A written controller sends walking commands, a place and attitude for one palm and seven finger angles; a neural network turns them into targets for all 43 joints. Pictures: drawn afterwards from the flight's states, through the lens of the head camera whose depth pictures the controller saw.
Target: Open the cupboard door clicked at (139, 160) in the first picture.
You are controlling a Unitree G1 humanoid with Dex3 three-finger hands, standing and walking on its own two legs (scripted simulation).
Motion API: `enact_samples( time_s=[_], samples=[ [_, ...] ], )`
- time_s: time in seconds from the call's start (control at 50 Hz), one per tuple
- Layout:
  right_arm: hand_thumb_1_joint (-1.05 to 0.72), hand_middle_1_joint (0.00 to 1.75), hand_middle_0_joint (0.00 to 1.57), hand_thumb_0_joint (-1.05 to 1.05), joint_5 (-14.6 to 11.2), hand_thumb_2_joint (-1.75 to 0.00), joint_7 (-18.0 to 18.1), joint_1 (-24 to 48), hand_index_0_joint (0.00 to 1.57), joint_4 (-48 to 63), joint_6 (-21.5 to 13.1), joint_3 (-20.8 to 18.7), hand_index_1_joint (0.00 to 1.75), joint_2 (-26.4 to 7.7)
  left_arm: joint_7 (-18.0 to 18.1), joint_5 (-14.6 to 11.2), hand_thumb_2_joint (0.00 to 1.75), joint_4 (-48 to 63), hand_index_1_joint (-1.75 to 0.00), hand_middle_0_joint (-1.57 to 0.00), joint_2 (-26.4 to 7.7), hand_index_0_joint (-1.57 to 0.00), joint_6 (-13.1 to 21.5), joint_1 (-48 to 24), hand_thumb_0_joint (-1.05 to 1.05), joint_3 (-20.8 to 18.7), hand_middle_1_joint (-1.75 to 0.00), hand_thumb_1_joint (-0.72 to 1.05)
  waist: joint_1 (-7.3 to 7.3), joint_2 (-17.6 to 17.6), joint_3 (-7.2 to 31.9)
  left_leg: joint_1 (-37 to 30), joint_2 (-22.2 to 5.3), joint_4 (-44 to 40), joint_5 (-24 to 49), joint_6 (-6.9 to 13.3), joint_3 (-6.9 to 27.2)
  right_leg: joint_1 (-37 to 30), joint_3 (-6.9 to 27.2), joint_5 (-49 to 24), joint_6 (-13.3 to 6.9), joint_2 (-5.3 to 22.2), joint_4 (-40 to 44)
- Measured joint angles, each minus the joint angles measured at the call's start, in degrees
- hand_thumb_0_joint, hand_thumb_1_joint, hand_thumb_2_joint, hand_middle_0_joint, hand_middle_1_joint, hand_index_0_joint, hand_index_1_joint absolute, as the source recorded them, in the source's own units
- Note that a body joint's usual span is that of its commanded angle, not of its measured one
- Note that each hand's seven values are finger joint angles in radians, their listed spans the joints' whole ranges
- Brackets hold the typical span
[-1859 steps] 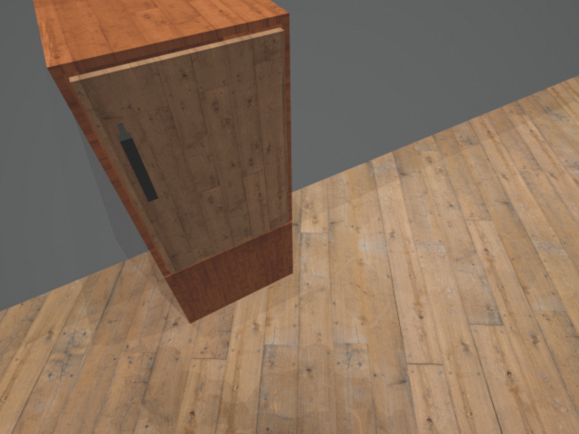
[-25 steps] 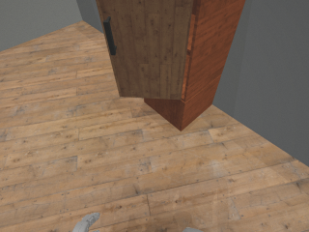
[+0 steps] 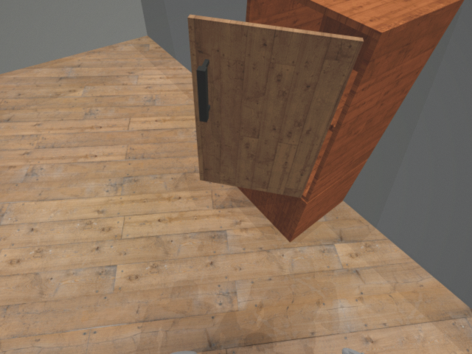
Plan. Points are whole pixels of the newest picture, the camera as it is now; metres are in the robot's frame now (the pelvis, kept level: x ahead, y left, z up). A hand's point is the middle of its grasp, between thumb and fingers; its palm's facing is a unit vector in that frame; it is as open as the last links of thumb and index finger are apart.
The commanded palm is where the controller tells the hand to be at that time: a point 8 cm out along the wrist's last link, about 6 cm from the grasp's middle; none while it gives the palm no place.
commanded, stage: take the last steps up to it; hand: left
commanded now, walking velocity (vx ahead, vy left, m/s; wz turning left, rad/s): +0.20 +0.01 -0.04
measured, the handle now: (205, 91) +0.71 +0.16 +0.03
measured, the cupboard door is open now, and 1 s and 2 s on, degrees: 42 42 42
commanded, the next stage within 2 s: come to a stop and stand still in 0.16 s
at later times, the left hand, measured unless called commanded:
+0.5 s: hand (159, 320) +0.20 +0.17 -0.16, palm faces +0.02 -0.98 -0.22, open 7.2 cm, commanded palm none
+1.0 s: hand (158, 345) +0.15 +0.16 -0.16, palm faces -0.01 -0.97 -0.26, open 7.4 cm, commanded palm none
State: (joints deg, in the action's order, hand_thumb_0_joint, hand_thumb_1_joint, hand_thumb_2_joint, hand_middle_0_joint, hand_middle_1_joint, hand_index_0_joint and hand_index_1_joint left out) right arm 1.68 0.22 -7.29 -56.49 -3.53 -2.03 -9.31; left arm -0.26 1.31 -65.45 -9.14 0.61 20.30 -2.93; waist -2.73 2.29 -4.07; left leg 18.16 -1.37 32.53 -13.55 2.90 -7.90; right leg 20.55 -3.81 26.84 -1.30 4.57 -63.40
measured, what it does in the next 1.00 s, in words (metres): walks ahead: right foot, then left foot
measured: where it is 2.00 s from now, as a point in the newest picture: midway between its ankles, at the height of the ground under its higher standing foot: outside the picture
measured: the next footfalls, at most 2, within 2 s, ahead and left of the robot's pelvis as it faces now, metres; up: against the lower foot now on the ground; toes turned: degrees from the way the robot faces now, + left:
right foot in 0.28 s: +0.17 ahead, -0.13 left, +0.00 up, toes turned -8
left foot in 0.54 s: +0.18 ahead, +0.08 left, +0.00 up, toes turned +0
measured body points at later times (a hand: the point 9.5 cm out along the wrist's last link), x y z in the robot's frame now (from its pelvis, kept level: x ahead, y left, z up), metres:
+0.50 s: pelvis +0.13 -0.01 +0.01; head +0.16 -0.01 +0.46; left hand +0.19 +0.22 -0.14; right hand +0.12 -0.24 -0.15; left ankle +0.14 +0.11 -0.72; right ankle +0.13 -0.12 -0.73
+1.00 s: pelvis +0.11 -0.02 +0.00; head +0.13 -0.04 +0.44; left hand +0.15 +0.21 -0.14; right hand +0.19 -0.27 -0.15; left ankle +0.14 +0.08 -0.73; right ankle +0.08 -0.12 -0.73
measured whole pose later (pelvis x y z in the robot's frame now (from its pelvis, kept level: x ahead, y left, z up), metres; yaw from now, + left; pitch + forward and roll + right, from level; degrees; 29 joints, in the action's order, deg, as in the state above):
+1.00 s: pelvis +0.11 -0.02 +0.00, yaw -2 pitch -1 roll -1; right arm 0.6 0.2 -11.0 -52.6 2.0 -2.9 -12.4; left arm 2.7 1.7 -54.8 -8.7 0.4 16.9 -0.3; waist 0.5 -4.1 -2.1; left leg 20.0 -1.9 39.4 -19.5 0.7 -2.2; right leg 12.3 -3.0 21.3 -1.9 -1.9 -34.1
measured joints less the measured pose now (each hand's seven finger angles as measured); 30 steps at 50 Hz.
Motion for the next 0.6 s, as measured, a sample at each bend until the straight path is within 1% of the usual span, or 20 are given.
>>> enact_samples(
  time_s=[0.02,0.06,0.12,0.18,0.22,0.26,0.28,0.32,0.34,0.38,0.42,0.5,0.52,0.54,0.56,0.58,0.6],
  samples=[
    [-0.91,0.30,0.20,0.00,0.0,-0.89,0.2,-0.9,0.20,-0.3,0.1,0.2,0.30,0.3,-0.1,0.1,0.90,0.6,-0.29,-0.20,-0.1,-0.20,0.0,-0.8,0.01,-0.1,-0.30,0.91,0.13,-0.1,0.1,-1.2,0.2,-1.6,0.3,-0.3,-0.1,2.2,-0.1,-1.6,0.1,0.2,-1.6],
    [-0.93,0.30,0.20,-0.01,-0.5,-0.89,1.1,-2.8,0.20,-1.0,0.0,-0.5,0.30,0.4,-0.2,0.2,0.90,2.2,-0.29,-0.20,0.0,-0.20,0.1,-2.5,0.01,-0.2,-0.30,0.91,0.45,-0.4,0.4,-3.5,0.8,-4.7,1.0,-0.1,-0.5,5.6,-0.1,-4.2,0.4,0.7,-0.8],
    [-0.95,0.30,0.20,-0.01,-0.3,-0.89,1.1,-5.5,0.20,-2.4,0.3,-0.5,0.30,-0.6,-0.3,0.3,0.90,4.4,-0.29,-0.20,0.3,-0.20,0.2,-4.9,0.01,-0.2,-0.30,0.91,1.07,-1.1,1.1,-6.4,1.2,-8.3,1.3,0.1,-0.9,7.4,-0.6,-7.0,1.0,1.4,6.7],
    [-0.94,0.30,0.20,-0.01,-0.1,-0.89,0.8,-8.1,0.20,-4.0,1.0,-0.3,0.30,-0.9,0.0,0.3,0.90,5.7,-0.29,-0.20,-0.5,-0.20,0.1,-7.2,0.01,-0.5,-0.30,0.93,1.99,-1.6,1.3,-8.6,1.4,-9.4,0.3,-0.4,-1.2,6.0,-1.0,-8.4,1.3,1.3,16.0],
    [-0.93,0.30,0.20,0.00,-0.1,-0.89,0.7,-9.7,0.20,-5.1,1.6,-0.2,0.30,-0.9,-0.1,0.3,0.90,6.3,-0.29,-0.20,-1.0,-0.20,0.1,-8.4,0.01,-0.4,-0.30,0.93,2.64,-2.0,1.3,-9.4,1.2,-8.4,-1.4,-1.0,-1.3,3.8,-1.4,-9.2,1.4,0.8,21.3],
    [-0.92,0.30,0.20,0.00,-0.2,-0.89,0.5,-11.5,0.20,-6.1,2.3,-0.1,0.30,-0.6,-0.3,0.3,0.90,7.0,-0.29,-0.20,-1.6,-0.20,0.7,-8.9,0.01,-0.3,-0.30,0.93,3.06,-2.0,1.5,-9.5,1.0,-5.4,-4.2,-1.8,-1.3,-0.2,-1.7,-10.9,1.2,0.1,28.1],
    [-0.92,0.30,0.20,0.00,-0.4,-0.89,0.3,-12.3,0.20,-6.6,2.5,0.0,0.30,-0.5,-0.2,0.4,0.90,7.2,-0.29,-0.20,-1.8,-0.20,1.3,-9.1,0.01,-0.3,-0.30,0.93,3.03,-1.9,1.7,-8.8,0.9,-2.7,-6.2,-2.1,-1.3,-1.2,-1.4,-13.2,0.5,0.0,30.1],
    [-0.92,0.30,0.20,0.00,-0.7,-0.89,0.2,-12.2,0.20,-7.7,3.5,0.1,0.30,-0.9,0.3,0.1,0.90,6.9,-0.29,-0.20,-1.1,-0.20,2.2,-9.8,0.01,0.2,-0.30,0.92,3.50,-3.7,0.9,-6.1,0.0,5.3,-13.1,-2.8,0.9,-1.8,-2.4,-12.0,-0.3,-1.0,28.3],
    [-0.91,0.30,0.20,0.00,-0.8,-0.89,0.3,-11.8,0.20,-8.1,4.0,0.1,0.30,-1.0,0.5,0.0,0.90,6.7,-0.29,-0.20,-0.7,-0.20,2.3,-9.9,0.00,0.5,-0.30,0.92,3.73,-4.1,0.6,-4.5,0.0,8.9,-15.1,-3.2,2.1,-2.6,-2.9,-11.2,-0.5,-1.4,28.7],
    [-0.91,0.30,0.20,0.01,-1.2,-0.89,0.6,-10.9,0.20,-8.4,4.6,0.2,0.30,-0.7,1.1,-0.1,0.90,6.3,-0.29,-0.20,0.0,-0.20,2.1,-10.2,0.00,1.0,-0.30,0.92,3.92,-4.1,0.3,-1.8,0.1,12.9,-15.9,-3.9,3.6,-4.5,-3.3,-11.1,-0.5,-1.6,31.0],
    [-0.91,0.30,0.20,0.01,-1.5,-0.89,0.8,-9.6,0.20,-8.1,4.9,0.4,0.30,-0.2,1.7,-0.2,0.90,5.8,-0.29,-0.20,0.4,-0.20,1.7,-10.4,0.00,1.1,-0.30,0.92,3.73,-3.3,-0.1,-0.3,0.1,12.3,-14.8,-4.6,4.2,-5.8,-3.1,-11.8,-0.3,-1.6,33.1],
    [-0.91,0.30,0.20,0.01,-1.5,-0.89,0.8,-7.1,0.20,-6.5,5.4,0.3,0.30,0.6,2.3,-0.4,0.90,5.5,-0.30,-0.20,-0.4,-0.20,0.1,-11.0,0.00,0.6,-0.30,0.94,3.24,-1.8,-0.8,-0.6,0.1,3.9,-7.8,-5.6,4.4,-7.0,-2.9,-11.2,0.5,-1.1,33.3],
    [-0.91,0.30,0.20,0.01,-1.4,-0.89,0.7,-6.5,0.20,-6.1,5.4,0.2,0.30,0.6,2.3,-0.4,0.90,5.5,-0.30,-0.20,-0.5,-0.20,-0.3,-11.0,0.00,0.5,-0.30,0.94,3.17,-1.7,-1.0,-1.2,0.0,1.0,-4.3,-5.6,4.2,-6.9,-2.8,-10.5,0.8,-1.0,32.3],
    [-0.91,0.30,0.20,0.01,-1.3,-0.89,0.7,-6.1,0.20,-5.5,5.4,0.0,0.30,0.4,2.3,-0.5,0.90,5.6,-0.30,-0.20,-0.6,-0.20,-0.8,-10.9,0.00,0.4,-0.30,0.93,3.10,-1.9,-1.0,-1.9,-0.4,-1.4,1.1,-5.0,4.2,-6.6,-2.9,-9.6,1.2,-1.2,30.9],
    [-0.91,0.30,0.20,0.01,-1.2,-0.89,0.7,-5.6,0.20,-5.2,5.3,-0.2,0.30,0.5,2.3,-0.6,0.90,5.6,-0.30,-0.20,-0.8,-0.20,-1.3,-10.9,0.00,0.3,-0.30,0.93,2.95,-1.4,-1.1,-1.8,-0.2,-0.8,2.1,-3.9,3.9,-6.3,-2.7,-8.6,1.6,-0.8,29.5],
    [-0.91,0.30,0.20,0.01,-1.0,-0.89,0.8,-5.0,0.20,-4.8,5.4,-0.3,0.30,0.8,2.4,-0.7,0.90,5.8,-0.30,-0.20,-1.2,-0.20,-1.9,-10.8,0.00,0.1,-0.30,0.93,2.60,-0.7,-1.2,-1.7,0.2,0.1,0.8,-2.9,3.4,-5.8,-2.3,-7.6,1.7,-0.5,27.8],
    [-0.91,0.30,0.20,0.01,-0.8,-0.89,1.1,-4.6,0.20,-4.3,5.4,-0.3,0.30,0.9,2.5,-0.8,0.90,6.0,-0.30,-0.20,-1.5,-0.20,-2.5,-10.7,0.00,0.0,-0.30,0.93,2.32,-0.2,-1.0,-1.7,0.3,0.4,-0.7,-2.0,3.0,-4.7,-1.4,-4.0,1.8,-0.7,24.8]
  ],
)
